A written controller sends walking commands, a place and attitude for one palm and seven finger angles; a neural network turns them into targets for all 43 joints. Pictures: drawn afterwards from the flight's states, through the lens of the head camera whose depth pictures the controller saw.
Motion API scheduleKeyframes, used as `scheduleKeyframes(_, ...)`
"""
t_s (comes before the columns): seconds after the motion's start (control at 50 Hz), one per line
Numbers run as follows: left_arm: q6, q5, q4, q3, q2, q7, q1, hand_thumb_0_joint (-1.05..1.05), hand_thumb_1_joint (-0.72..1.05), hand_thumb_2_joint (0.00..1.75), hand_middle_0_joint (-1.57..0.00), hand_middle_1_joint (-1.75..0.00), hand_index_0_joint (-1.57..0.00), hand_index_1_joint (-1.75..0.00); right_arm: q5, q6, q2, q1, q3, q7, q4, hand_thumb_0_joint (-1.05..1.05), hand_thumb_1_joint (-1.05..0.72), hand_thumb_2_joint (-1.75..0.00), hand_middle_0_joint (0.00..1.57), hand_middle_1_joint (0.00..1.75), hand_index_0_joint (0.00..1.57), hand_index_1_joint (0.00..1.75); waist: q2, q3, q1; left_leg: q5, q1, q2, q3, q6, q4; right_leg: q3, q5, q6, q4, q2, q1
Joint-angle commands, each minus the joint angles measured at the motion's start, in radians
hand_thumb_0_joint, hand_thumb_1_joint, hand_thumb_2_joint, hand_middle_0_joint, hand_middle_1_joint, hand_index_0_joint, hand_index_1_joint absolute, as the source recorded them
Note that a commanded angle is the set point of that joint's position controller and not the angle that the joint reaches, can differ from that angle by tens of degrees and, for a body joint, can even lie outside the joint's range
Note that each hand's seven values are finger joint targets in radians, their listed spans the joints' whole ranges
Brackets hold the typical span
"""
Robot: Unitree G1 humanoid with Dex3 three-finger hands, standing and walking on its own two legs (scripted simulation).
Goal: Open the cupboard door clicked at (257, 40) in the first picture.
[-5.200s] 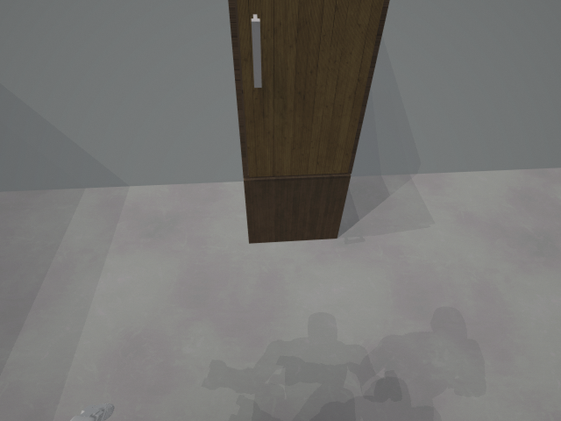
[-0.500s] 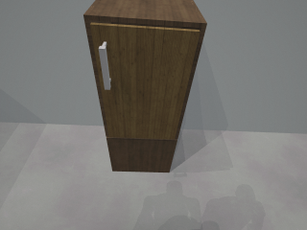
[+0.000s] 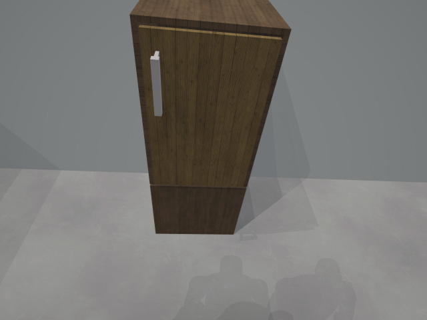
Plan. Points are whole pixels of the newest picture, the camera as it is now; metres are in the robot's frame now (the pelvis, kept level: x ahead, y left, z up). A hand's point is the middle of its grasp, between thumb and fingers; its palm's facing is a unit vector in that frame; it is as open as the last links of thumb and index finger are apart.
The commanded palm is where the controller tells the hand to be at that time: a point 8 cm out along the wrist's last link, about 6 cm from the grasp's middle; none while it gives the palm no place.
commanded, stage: come to a stop and stand still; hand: left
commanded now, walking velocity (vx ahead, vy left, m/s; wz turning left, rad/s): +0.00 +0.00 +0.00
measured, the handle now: (157, 84) +0.67 +0.19 +0.12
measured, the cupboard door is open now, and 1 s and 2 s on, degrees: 0 0 0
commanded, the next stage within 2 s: look again from close up in 1.14 s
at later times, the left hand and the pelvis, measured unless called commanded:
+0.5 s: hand out of the picture -0.10 +0.17 -0.16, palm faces +0.02 -0.99 -0.17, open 7.4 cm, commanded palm none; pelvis -0.05 +0.01 +0.01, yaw -2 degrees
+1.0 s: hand out of the picture -0.06 +0.18 -0.17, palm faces -0.01 -0.99 -0.16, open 7.3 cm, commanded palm none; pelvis -0.07 +0.02 +0.01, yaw -4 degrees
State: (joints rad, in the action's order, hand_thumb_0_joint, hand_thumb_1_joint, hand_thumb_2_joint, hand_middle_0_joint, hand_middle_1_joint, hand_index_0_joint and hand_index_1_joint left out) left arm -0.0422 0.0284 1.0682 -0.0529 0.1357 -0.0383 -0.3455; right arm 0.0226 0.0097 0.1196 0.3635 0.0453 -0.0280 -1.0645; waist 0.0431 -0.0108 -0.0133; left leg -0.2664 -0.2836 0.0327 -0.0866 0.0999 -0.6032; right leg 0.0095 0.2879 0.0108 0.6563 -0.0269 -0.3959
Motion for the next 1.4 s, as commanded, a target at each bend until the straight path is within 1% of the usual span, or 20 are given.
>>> scheduleKeyframes(0.0,0.008,0.006,-0.027,-0.008,0.044,0.003,-0.102,0.00,0.90,0.90,-0.20,-0.30,-0.20,-0.30,0.000,-0.028,0.121,-0.077,0.001,-0.011,0.070,0.00,-0.90,-0.90,0.20,0.30,0.20,0.30,-0.161,0.137,0.066,-0.385,-0.279,-0.287,0.393,0.036,0.526,-0.048,0.052,-0.004,0.306,-0.012,0.070)
scheduleKeyframes(0.04,0.017,-0.001,-0.031,0.005,0.023,0.004,-0.073,0.00,0.90,0.90,-0.20,-0.30,-0.20,-0.30,0.001,-0.026,0.124,-0.049,0.001,-0.013,0.055,0.00,-0.90,-0.90,0.20,0.30,0.20,0.30,-0.058,0.137,0.046,-0.273,-0.142,-0.268,0.346,0.041,0.485,-0.024,0.072,-0.002,0.193,-0.029,0.028)
scheduleKeyframes(0.12,0.015,-0.010,-0.041,0.014,0.026,-0.001,-0.036,0.00,0.90,0.90,-0.20,-0.30,-0.20,-0.30,0.000,-0.015,0.121,0.042,0.005,-0.014,0.010,0.00,-0.90,-0.90,0.20,0.30,0.20,0.30,-0.112,0.124,0.001,-0.240,0.020,-0.247,0.333,0.011,0.498,0.017,0.136,-0.006,-0.081,-0.011,0.094)
scheduleKeyframes(0.2,0.021,-0.012,-0.006,0.008,0.056,-0.013,-0.120,0.00,0.90,0.90,-0.20,-0.30,-0.20,-0.30,-0.006,-0.009,0.115,0.053,0.011,-0.007,-0.017,0.00,-0.90,-0.90,0.20,0.30,0.20,0.30,-0.099,0.075,0.021,-0.100,0.022,-0.184,0.250,-0.093,0.466,0.014,-0.038,-0.040,-0.329,-0.011,0.287)
scheduleKeyframes(0.28,0.032,-0.011,0.018,0.013,0.070,-0.017,-0.158,0.00,0.90,0.90,-0.20,-0.30,-0.20,-0.30,-0.009,-0.015,0.091,0.038,0.005,-0.002,-0.024,0.00,-0.90,-0.90,0.20,0.30,0.20,0.30,-0.080,0.044,0.013,0.039,0.105,-0.136,0.186,-0.156,0.436,-0.012,-0.052,-0.065,-0.307,-0.054,0.243)
scheduleKeyframes(0.32,0.036,-0.009,0.017,0.018,0.053,-0.016,-0.151,0.00,0.90,0.90,-0.20,-0.30,-0.20,-0.30,-0.009,-0.007,0.101,0.023,0.008,-0.001,-0.024,0.00,-0.90,-0.90,0.20,0.30,0.20,0.30,-0.012,0.052,0.008,-0.011,0.132,-0.142,0.168,-0.121,0.416,-0.018,-0.022,-0.050,-0.323,-0.052,0.194)
scheduleKeyframes(0.38,0.038,-0.005,0.020,0.022,0.051,-0.017,-0.153,0.00,0.90,0.90,-0.20,-0.30,-0.20,-0.30,-0.011,0.002,0.098,0.023,0.008,0.003,-0.030,0.00,-0.90,-0.90,0.20,0.30,0.20,0.30,-0.022,0.090,0.000,-0.080,0.122,-0.137,0.168,-0.102,0.417,-0.028,0.049,-0.045,-0.340,-0.054,0.138)
scheduleKeyframes(0.46,0.027,0.002,0.042,0.020,0.038,-0.015,-0.223,0.00,0.90,0.90,-0.20,-0.30,-0.20,-0.30,-0.007,0.018,0.111,0.009,0.013,0.003,-0.033,0.00,-0.90,-0.90,0.20,0.30,0.20,0.30,-0.085,0.152,0.011,-0.249,0.035,-0.138,0.184,-0.111,0.481,-0.003,0.147,-0.041,-0.314,-0.020,0.113)
scheduleKeyframes(0.54,0.027,0.003,0.060,0.019,0.037,-0.013,-0.281,0.00,0.90,0.90,-0.20,-0.30,-0.20,-0.30,-0.006,0.027,0.099,0.003,0.013,0.003,-0.030,0.00,-0.90,-0.90,0.20,0.30,0.20,0.30,-0.049,0.146,0.016,-0.224,0.037,-0.106,0.144,-0.116,0.432,-0.039,0.219,-0.055,-0.353,-0.029,0.077)
scheduleKeyframes(0.64,0.035,-0.003,0.023,0.008,0.066,-0.019,-0.113,0.00,0.90,0.90,-0.20,-0.30,-0.20,-0.30,-0.009,0.044,0.038,0.076,0.017,0.001,-0.046,0.00,-0.90,-0.90,0.20,0.30,0.20,0.30,0.146,0.114,-0.065,0.002,0.272,-0.041,0.064,-0.110,-0.055,-0.196,0.420,-0.114,-0.548,-0.171,-0.259)
scheduleKeyframes(0.7,0.044,-0.004,-0.030,0.000,0.090,-0.024,0.052,0.00,0.90,0.90,-0.20,-0.30,-0.20,-0.30,-0.012,0.033,0.045,0.136,0.021,0.003,-0.053,0.00,-0.90,-0.90,0.20,0.30,0.20,0.30,0.077,0.122,-0.114,-0.008,0.253,-0.064,0.088,-0.102,-0.152,-0.172,0.368,-0.115,-0.506,-0.179,-0.306)
scheduleKeyframes(0.72,0.048,-0.004,-0.029,0.006,0.083,-0.020,0.053,0.00,0.90,0.90,-0.20,-0.30,-0.20,-0.30,-0.015,0.020,0.040,0.141,0.013,0.003,-0.049,0.00,-0.90,-0.90,0.20,0.30,0.20,0.30,0.021,0.148,-0.107,-0.029,0.217,-0.076,0.098,-0.098,-0.047,-0.154,0.329,-0.100,-0.439,-0.148,-0.277)
scheduleKeyframes(0.76,0.046,-0.008,0.004,0.020,0.022,-0.011,-0.069,0.00,0.90,0.90,-0.20,-0.30,-0.20,-0.30,-0.007,-0.006,0.050,0.104,-0.006,-0.006,-0.037,0.00,-0.90,-0.90,0.20,0.30,0.20,0.30,-0.184,0.250,-0.029,-0.185,-0.017,-0.154,0.239,-0.073,0.317,-0.092,0.191,-0.054,-0.257,-0.028,-0.102)
scheduleKeyframes(0.8,0.034,-0.003,0.044,0.019,0.004,-0.007,-0.166,0.00,0.90,0.90,-0.20,-0.30,-0.20,-0.30,-0.003,-0.020,0.081,0.036,-0.008,-0.016,-0.022,0.00,-0.90,-0.90,0.20,0.30,0.20,0.30,-0.251,0.253,0.035,-0.351,-0.212,-0.221,0.376,-0.048,0.495,-0.007,0.025,-0.026,-0.132,0.001,0.127)
scheduleKeyframes(0.84,0.019,0.004,0.065,0.017,0.015,-0.005,-0.205,0.00,0.90,0.90,-0.20,-0.30,-0.20,-0.30,-0.009,-0.026,0.111,-0.013,-0.003,-0.019,-0.007,0.00,-0.90,-0.90,0.20,0.30,0.20,0.30,-0.237,0.184,0.061,-0.381,-0.201,-0.246,0.392,-0.037,0.549,0.001,0.038,-0.016,-0.019,-0.008,0.183)
scheduleKeyframes(0.92,0.024,-0.004,0.044,0.018,0.001,-0.005,-0.178,0.00,0.90,0.90,-0.20,-0.30,-0.20,-0.30,-0.005,-0.026,0.112,-0.020,0.002,-0.018,-0.008,0.00,-0.90,-0.90,0.20,0.30,0.20,0.30,-0.073,0.095,0.058,-0.248,-0.065,-0.246,0.341,0.002,0.503,-0.003,0.085,-0.020,-0.066,-0.026,0.173)
scheduleKeyframes(0.98,0.039,-0.005,0.039,0.021,0.012,-0.008,-0.166,0.00,0.90,0.90,-0.20,-0.30,-0.20,-0.30,-0.006,-0.022,0.094,0.006,0.000,-0.013,-0.028,0.00,-0.90,-0.90,0.20,0.30,0.20,0.30,-0.022,0.080,0.044,-0.113,-0.008,-0.186,0.262,-0.038,0.433,-0.011,-0.042,-0.031,-0.286,-0.033,0.231)
scheduleKeyframes(1.06,0.049,-0.007,0.031,0.022,0.048,-0.010,-0.148,0.00,0.90,0.90,-0.20,-0.30,-0.20,-0.30,-0.010,-0.027,0.072,0.014,-0.007,-0.006,-0.042,0.00,-0.90,-0.90,0.20,0.30,0.20,0.30,-0.071,0.055,0.020,0.014,0.074,-0.143,0.202,-0.087,0.399,-0.040,-0.072,-0.047,-0.301,-0.068,0.205)
scheduleKeyframes(1.12,0.051,-0.008,0.024,0.028,0.042,-0.010,-0.115,0.00,0.90,0.90,-0.20,-0.30,-0.20,-0.30,-0.012,-0.022,0.085,0.011,-0.005,-0.005,-0.042,0.00,-0.90,-0.90,0.20,0.30,0.20,0.30,-0.006,0.067,0.008,0.030,0.104,-0.145,0.189,-0.072,0.374,-0.040,-0.065,-0.035,-0.320,-0.069,0.176)
scheduleKeyframes(1.38,0.063,-0.008,0.036,0.042,0.056,-0.011,-0.133,0.00,0.90,0.90,-0.20,-0.30,-0.20,-0.30,-0.016,-0.014,0.092,-0.010,-0.015,-0.001,-0.052,0.00,-0.90,-0.90,0.20,0.30,0.20,0.30,-0.035,0.104,-0.003,0.043,0.133,-0.129,0.157,-0.068,0.326,-0.078,-0.005,-0.037,-0.370,-0.082,0.114)
